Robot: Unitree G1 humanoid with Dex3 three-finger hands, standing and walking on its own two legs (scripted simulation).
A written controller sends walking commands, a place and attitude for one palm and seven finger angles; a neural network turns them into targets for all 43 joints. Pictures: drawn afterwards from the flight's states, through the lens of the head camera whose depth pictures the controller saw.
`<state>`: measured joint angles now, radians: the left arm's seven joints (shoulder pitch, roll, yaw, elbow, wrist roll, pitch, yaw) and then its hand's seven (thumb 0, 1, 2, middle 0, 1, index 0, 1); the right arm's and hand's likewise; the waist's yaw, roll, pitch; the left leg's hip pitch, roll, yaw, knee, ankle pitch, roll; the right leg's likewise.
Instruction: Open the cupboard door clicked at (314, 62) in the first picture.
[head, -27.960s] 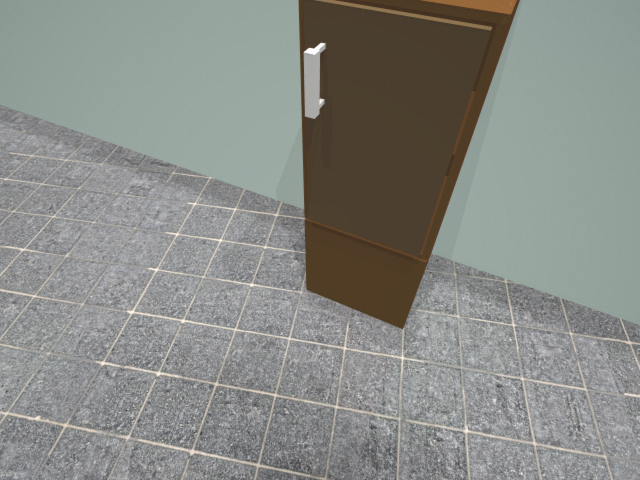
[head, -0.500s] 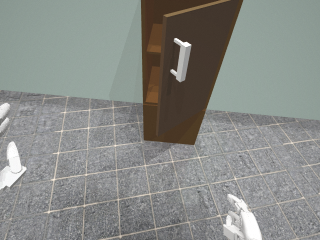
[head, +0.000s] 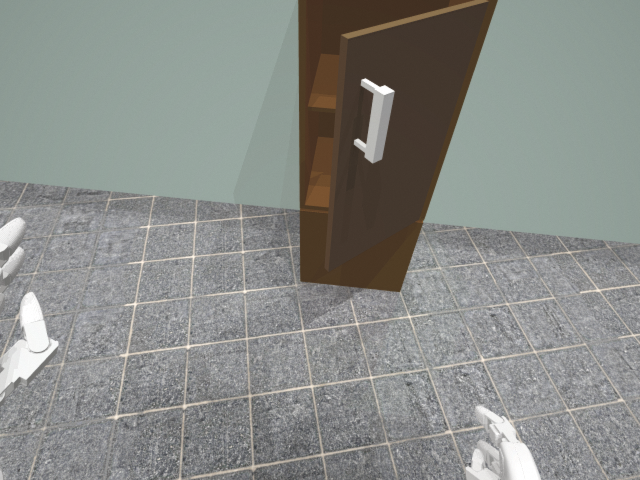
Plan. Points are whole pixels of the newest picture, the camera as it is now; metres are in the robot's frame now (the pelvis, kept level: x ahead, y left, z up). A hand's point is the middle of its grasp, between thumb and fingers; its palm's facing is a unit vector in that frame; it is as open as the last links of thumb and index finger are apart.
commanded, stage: stop stepping back and stand still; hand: left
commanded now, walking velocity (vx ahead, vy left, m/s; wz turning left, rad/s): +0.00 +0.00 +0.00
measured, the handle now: (370, 121) +0.68 -0.04 +0.10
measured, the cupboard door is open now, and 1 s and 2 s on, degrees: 42 42 42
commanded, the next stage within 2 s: let the arm hang, fingers relaxed in 0.12 s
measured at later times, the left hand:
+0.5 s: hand out of the picture +0.06 +0.17 -0.17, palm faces -0.04 -0.98 -0.20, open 7.4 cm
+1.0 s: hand out of the picture -0.04 +0.14 -0.18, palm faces +0.10 -0.98 -0.19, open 7.4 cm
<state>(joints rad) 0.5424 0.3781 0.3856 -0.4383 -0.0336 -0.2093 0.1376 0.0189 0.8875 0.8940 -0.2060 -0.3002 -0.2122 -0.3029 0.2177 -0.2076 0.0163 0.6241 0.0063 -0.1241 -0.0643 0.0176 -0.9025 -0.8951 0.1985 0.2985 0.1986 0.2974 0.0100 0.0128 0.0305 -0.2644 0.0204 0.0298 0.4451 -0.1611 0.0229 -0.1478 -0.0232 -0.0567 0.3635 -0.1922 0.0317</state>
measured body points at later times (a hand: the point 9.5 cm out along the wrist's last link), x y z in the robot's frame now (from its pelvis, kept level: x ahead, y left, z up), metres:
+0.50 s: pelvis -0.01 -0.01 -0.01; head +0.01 -0.01 +0.44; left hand +0.07 +0.22 -0.15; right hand +0.08 -0.28 -0.14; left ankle +0.05 +0.10 -0.74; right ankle +0.00 -0.14 -0.74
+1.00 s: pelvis +0.01 -0.02 -0.01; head +0.02 -0.03 +0.44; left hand -0.04 +0.20 -0.16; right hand -0.01 -0.21 -0.17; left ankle +0.05 +0.10 -0.74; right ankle +0.00 -0.14 -0.74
